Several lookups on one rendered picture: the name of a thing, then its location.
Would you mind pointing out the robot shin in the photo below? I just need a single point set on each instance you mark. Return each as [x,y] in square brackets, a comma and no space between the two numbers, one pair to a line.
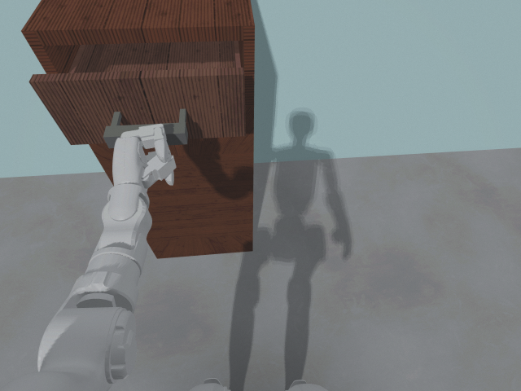
[298,382]
[212,380]

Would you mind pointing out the robot left forearm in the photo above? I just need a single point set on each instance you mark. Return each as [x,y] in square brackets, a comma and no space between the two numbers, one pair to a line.
[111,278]

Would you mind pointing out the cabinet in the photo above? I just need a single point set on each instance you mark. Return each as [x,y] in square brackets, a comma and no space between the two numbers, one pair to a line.
[209,207]

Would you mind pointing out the robot left hand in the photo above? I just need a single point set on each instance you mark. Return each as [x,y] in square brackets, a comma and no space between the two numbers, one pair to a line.
[129,159]

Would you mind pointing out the left robot shin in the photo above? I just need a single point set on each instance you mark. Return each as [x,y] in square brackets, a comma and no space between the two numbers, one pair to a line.
[212,380]

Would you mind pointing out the right robot shin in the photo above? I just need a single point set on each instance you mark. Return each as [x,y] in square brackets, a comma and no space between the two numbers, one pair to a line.
[298,382]

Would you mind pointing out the drawer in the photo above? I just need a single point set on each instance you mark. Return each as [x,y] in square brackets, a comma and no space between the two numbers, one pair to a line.
[148,83]

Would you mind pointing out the left robot upper arm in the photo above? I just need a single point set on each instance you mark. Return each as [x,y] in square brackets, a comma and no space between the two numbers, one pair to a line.
[86,349]

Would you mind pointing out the handle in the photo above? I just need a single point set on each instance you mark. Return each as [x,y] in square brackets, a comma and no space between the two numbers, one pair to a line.
[176,133]

